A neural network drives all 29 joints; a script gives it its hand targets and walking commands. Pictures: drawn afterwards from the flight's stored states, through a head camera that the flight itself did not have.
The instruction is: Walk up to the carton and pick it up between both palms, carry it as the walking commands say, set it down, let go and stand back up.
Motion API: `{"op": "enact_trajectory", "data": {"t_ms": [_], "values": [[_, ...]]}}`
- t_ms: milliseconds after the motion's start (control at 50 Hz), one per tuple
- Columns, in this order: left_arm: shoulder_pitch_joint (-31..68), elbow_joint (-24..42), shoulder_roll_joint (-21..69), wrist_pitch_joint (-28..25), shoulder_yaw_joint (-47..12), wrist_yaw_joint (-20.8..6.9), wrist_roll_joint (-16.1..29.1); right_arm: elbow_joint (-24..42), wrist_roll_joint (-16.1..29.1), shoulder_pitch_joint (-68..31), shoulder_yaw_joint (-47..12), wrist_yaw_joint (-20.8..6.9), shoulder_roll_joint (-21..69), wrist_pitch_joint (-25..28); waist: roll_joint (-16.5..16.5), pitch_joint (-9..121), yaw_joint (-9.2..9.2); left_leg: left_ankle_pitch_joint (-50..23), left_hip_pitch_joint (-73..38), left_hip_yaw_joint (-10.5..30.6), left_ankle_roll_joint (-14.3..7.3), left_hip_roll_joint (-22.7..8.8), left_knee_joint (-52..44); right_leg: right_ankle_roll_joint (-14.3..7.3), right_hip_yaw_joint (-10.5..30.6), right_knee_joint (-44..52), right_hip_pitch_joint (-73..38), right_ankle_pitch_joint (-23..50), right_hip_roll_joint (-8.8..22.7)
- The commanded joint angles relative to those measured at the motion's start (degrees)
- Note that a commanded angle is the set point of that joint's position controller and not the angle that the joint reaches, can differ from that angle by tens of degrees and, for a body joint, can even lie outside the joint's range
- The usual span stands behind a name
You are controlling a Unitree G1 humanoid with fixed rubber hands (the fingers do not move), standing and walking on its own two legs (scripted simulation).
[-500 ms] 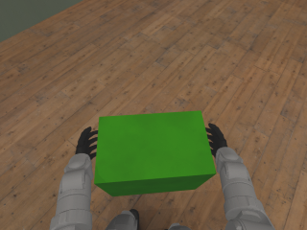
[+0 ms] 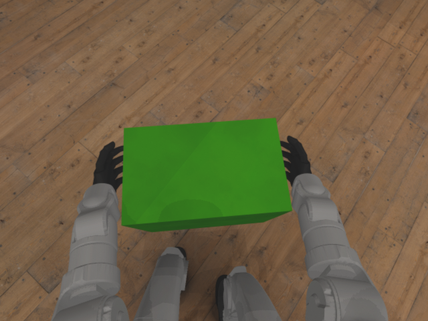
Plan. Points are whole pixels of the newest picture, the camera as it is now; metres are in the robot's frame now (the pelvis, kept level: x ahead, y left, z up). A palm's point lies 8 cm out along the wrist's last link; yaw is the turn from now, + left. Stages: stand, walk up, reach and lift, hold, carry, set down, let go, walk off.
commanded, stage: set down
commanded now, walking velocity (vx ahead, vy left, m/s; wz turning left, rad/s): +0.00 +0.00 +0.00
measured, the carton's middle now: (205, 183) +0.37 +0.05 -0.14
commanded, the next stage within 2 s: none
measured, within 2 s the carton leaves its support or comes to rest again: neither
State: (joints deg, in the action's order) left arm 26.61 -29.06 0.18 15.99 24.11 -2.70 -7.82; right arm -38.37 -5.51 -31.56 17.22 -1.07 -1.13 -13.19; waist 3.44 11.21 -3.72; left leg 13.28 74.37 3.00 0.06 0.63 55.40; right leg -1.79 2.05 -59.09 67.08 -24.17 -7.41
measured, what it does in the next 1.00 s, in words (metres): lowers itself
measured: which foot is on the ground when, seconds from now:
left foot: down 0.00-1.00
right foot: down 0.00-1.00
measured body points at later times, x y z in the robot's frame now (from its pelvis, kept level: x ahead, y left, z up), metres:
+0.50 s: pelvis -0.02 +0.02 -0.08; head +0.20 +0.05 +0.32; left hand +0.37 +0.23 -0.18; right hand +0.43 -0.14 -0.16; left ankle +0.10 +0.11 -0.65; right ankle +0.02 -0.10 -0.65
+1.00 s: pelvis -0.04 +0.00 -0.15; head +0.22 +0.02 +0.21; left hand +0.38 +0.24 -0.26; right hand +0.46 -0.13 -0.25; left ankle +0.10 +0.11 -0.65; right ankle +0.02 -0.10 -0.65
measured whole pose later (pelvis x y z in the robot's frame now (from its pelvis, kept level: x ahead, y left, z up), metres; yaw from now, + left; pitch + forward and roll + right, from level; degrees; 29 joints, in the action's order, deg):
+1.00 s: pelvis -0.04 +0.00 -0.15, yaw -3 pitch +47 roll -3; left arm 45.3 -33.8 -3.0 17.3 27.7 1.8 -2.7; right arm -49.8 -1.9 -56.5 12.2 -0.4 -11.2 -14.5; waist 2.3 12.2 -5.8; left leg 18.9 114.8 3.4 0.9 2.8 87.1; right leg -0.2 1.1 -93.1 108.1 -31.9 -9.5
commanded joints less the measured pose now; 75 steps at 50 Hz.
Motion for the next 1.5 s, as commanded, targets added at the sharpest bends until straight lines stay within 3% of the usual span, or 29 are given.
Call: {"op": "enact_trajectory", "data": {"t_ms": [0, 60, 80, 100, 160, 220, 240, 260, 280, 340, 380, 420, 460, 560, 580, 620, 640, 700, 720, 800, 900, 960, 1020, 1040, 1120, 1160, 1340, 1360, 1480], "values": [[34.5, 3.3, 53.2, -1.4, -38.2, -11.0, 7.4, 6.0, 6.5, -32.5, -31.1, -13.7, 53.0, 2.3, -3.3, 45.6, -0.77, -18.2, -43.6, -0.2, 0.6, 2.4, 3.8, 0.4, 3.4, 5.4, -1.1, 13.0, 0.1], [36.0, 2.5, 53.7, -0.7, -38.0, -10.2, 7.6, 5.7, 6.3, -34.6, -30.1, -14.3, 52.2, 2.1, -3.1, 46.0, 0.09, -15.8, -43.2, 0.7, 0.8, 2.4, 5.2, 0.2, 2.6, 3.4, 4.5, 9.3, -0.2], [35.0, 2.3, 54.1, -0.7, -37.3, -9.9, 7.6, 5.9, 7.0, -35.1, -30.7, -14.6, 52.1, 2.1, -3.7, 47.1, -1.30, -16.1, -42.3, 0.1, 0.9, 2.5, 5.7, 0.0, 2.7, 2.7, 4.5, 9.5, -0.4], [37.7, 4.7, 54.1, -0.9, -38.7, -9.3, 8.6, 4.8, 6.8, -34.1, -30.4, -14.9, 52.5, 2.0, -2.5, 48.8, 0.15, -16.4, -43.0, 1.2, 1.1, 2.5, 6.4, 0.0, 2.2, 1.5, 6.1, 10.1, -0.8], [36.3, 2.0, 53.9, -0.3, -37.5, -8.3, 7.7, 3.3, 7.6, -36.0, -29.5, -15.4, 51.0, 1.9, -4.1, 46.6, -0.91, -15.2, -42.0, 1.5, 1.1, 2.7, 7.7, -0.1, 2.1, -0.2, 11.0, 8.0, -1.0], [38.2, 1.8, 53.6, -0.5, -36.9, -7.4, 7.7, 2.9, 7.1, -38.2, -28.4, -15.9, 49.4, 2.3, -3.1, 48.4, -0.42, -14.1, -42.0, 2.7, 1.3, 3.1, 9.3, -0.1, 1.3, -2.9, 16.2, 6.8, -1.6], [41.2, 4.2, 53.8, -0.7, -38.2, -7.3, 9.2, 3.7, 7.3, -38.8, -28.7, -15.8, 49.0, 2.3, -2.6, 51.2, 0.75, -13.5, -42.1, 3.1, 1.6, 2.8, 10.3, -0.2, 1.7, -3.1, 15.4, 6.7, -1.4], [40.1, 3.1, 54.0, -0.5, -37.4, -6.8, 8.6, 2.6, 7.6, -39.0, -28.6, -16.0, 48.7, 2.2, -3.9, 50.4, -0.65, -13.7, -41.6, 2.6, 2.0, 3.1, 10.8, -0.3, 1.3, -4.1, 18.0, 6.3, -1.6], [40.8, 2.8, 53.9, -0.3, -37.9, -6.5, 8.4, 2.3, 8.3, -39.8, -28.1, -16.0, 48.8, 2.4, -4.9, 50.3, -0.63, -14.5, -43.1, 3.2, 1.8, 3.0, 11.1, -0.3, 1.3, -4.8, 20.3, 6.2, -1.8], [41.7, 2.9, 53.4, -0.5, -37.1, -5.7, 8.8, 1.4, 8.0, -39.7, -27.6, -16.1, 47.3, 2.4, -4.2, 51.5, -0.18, -15.5, -41.2, 2.8, 2.2, 3.4, 13.1, -0.2, 1.0, -6.3, 22.2, 6.4, -2.0], [43.3, 3.8, 52.5, -0.8, -36.8, -5.2, 8.9, 1.8, 8.8, -42.4, -28.2, -16.2, 47.1, 2.5, -3.9, 53.2, -1.52, -13.7, -41.1, 3.0, 2.3, 3.4, 14.1, 0.0, 0.8, -7.7, 24.7, 4.7, -2.3], [44.3, 4.3, 52.9, -0.8, -37.7, -5.1, 9.4, 1.8, 8.9, -42.9, -27.8, -15.9, 46.8, 2.6, -4.3, 54.2, 0.03, -14.8, -40.8, 2.8, 2.4, 3.8, 15.3, -0.1, 0.6, -8.5, 25.2, 5.4, -2.4], [46.4, 4.2, 52.1, -0.7, -36.3, -4.8, 9.2, 0.0, 8.6, -44.0, -27.1, -15.8, 46.0, 2.3, -4.2, 53.1, -0.84, -12.1, -38.3, 2.6, 2.6, 3.9, 16.2, -0.3, 0.6, -9.6, 27.1, 3.8, -2.5], [50.8, 4.9, 50.5, -0.5, -36.1, -4.9, 9.7, -0.2, 8.6, -47.1, -27.2, -14.9, 45.9, 1.9, -4.3, 54.9, -1.12, -11.9, -31.9, -0.2, 2.9, 4.2, 19.9, -0.1, 0.7, -11.9, 26.2, 4.7, -2.3], [50.4, 3.3, 50.4, -0.4, -34.7, -5.1, 9.2, -0.2, 8.8, -48.1, -27.7, -14.5, 46.9, 1.6, -3.3, 54.6, -2.53, -11.8, -29.6, -1.5, 2.6, 4.5, 20.6, 0.1, 0.8, -12.1, 24.9, 4.5, -2.4], [53.2, 4.5, 50.1, -0.6, -35.5, -5.5, 10.2, 2.3, 9.1, -50.9, -28.4, -13.9, 46.9, 1.7, -1.9, 58.2, -1.31, -12.2, -27.7, -2.2, 2.5, 4.7, 22.4, 0.3, 0.1, -13.7, 22.8, 5.5, -2.6], [52.6, 5.3, 48.8, -0.7, -34.6, -5.4, 9.9, 0.7, 9.8, -49.3, -29.3, -13.7, 48.8, 1.3, -1.0, 59.6, -3.40, -14.0, -26.5, -3.1, 2.3, 4.8, 23.0, 0.6, 0.5, -14.0, 21.2, 7.2, -2.5], [53.5, 3.1, 47.8, -0.4, -32.7, -6.4, 9.8, -0.6, 9.6, -51.5, -28.8, -12.5, 48.5, 1.1, -0.7, 56.6, -3.60, -12.4, -21.0, -4.2, 2.2, 4.8, 24.7, 0.8, 1.1, -14.6, 21.2, 6.4, -2.1], [55.2, 3.0, 46.8, -0.3, -33.3, -6.4, 10.2, 0.1, 9.4, -53.1, -28.3, -12.3, 47.7, 1.1, -0.3, 57.3, -2.75, -11.7, -21.3, -3.8, 2.2, 4.9, 25.2, 0.9, 0.2, -15.7, 22.9, 5.7, -2.5], [58.2, 3.6, 45.6, -0.8, -32.0, -6.8, 10.7, 0.0, 9.6, -54.0, -29.2, -11.0, 49.2, 1.2, 0.7, 59.7, -4.09, -13.0, -16.5, -5.1, 2.2, 5.2, 27.9, 1.2, 1.0, -17.6, 20.7, 8.2, -2.3], [59.9, 1.8, 46.0, -0.5, -31.1, -6.9, 11.7, -1.4, 9.2, -57.0, -27.9, -10.0, 46.5, 1.2, 0.5, 59.6, -3.43, -12.0, -13.4, -5.0, 2.5, 5.5, 30.2, 1.2, 0.1, -20.6, 22.7, 6.8, -2.5], [60.4, 0.2, 45.5, -0.4, -30.0, -7.0, 11.2, 0.0, 9.9, -60.6, -28.0, -9.6, 46.0, 1.6, 0.2, 59.2, -4.08, -11.3, -11.3, -5.4, 2.4, 5.3, 31.8, 1.2, 0.1, -22.0, 24.6, 6.3, -2.6], [63.7, 1.5, 44.8, -0.3, -30.1, -6.5, 11.4, -1.4, 9.1, -60.7, -26.5, -9.6, 45.0, 1.3, 0.3, 59.4, -2.85, -10.8, -12.1, -4.4, 2.3, 5.2, 32.7, 1.1, -0.8, -24.2, 27.7, 5.5, -3.1], [64.8, 2.1, 43.7, -0.5, -29.7, -6.4, 11.5, -1.3, 9.8, -61.7, -27.2, -9.6, 45.5, 1.2, -0.2, 59.9, -4.44, -10.7, -11.9, -5.1, 2.3, 5.4, 33.3, 1.1, -0.8, -24.6, 28.0, 4.6, -3.2], [65.1, -0.5, 43.9, 0.3, -27.9, -6.0, 10.4, -3.1, 9.5, -64.4, -26.1, -9.9, 43.5, 0.9, 0.0, 58.3, -4.94, -9.2, -9.7, -4.8, 2.3, 5.0, 34.7, 0.9, -1.0, -26.6, 30.4, 3.2, -3.0], [68.7, 1.7, 44.2, 0.2, -29.4, -5.9, 11.7, -1.6, 10.0, -65.8, -26.1, -9.8, 42.6, 1.1, -0.8, 61.2, -3.87, -9.1, -10.6, -4.4, 2.4, 5.0, 36.1, 0.8, -1.3, -28.2, 31.6, 3.0, -3.2], [74.3, 2.7, 42.0, 0.7, -29.0, -4.6, 12.2, -2.4, 10.4, -71.2, -25.4, -10.7, 40.1, 0.4, -0.8, 64.0, -4.11, -6.4, -12.9, -2.9, 2.1, 4.9, 39.5, 0.4, -2.8, -33.3, 38.6, -0.5, -3.6], [75.9, 3.2, 41.6, 0.8, -29.2, -4.6, 12.4, -1.5, 11.2, -72.4, -25.9, -10.7, 39.0, 0.5, -2.0, 64.7, -4.85, -7.3, -12.6, -3.6, 2.4, 4.9, 40.2, 0.1, -2.6, -33.9, 39.0, 0.0, -3.5], [81.8, 5.3, 39.9, 1.6, -30.1, -4.5, 13.8, -0.8, 12.9, -77.1, -27.4, -10.5, 39.2, -0.4, -1.9, 75.7, -4.65, -6.8, -13.9, -4.5, 2.2, 4.7, 44.2, 0.2, -3.1, -37.5, 34.2, 0.4, -3.4]]}}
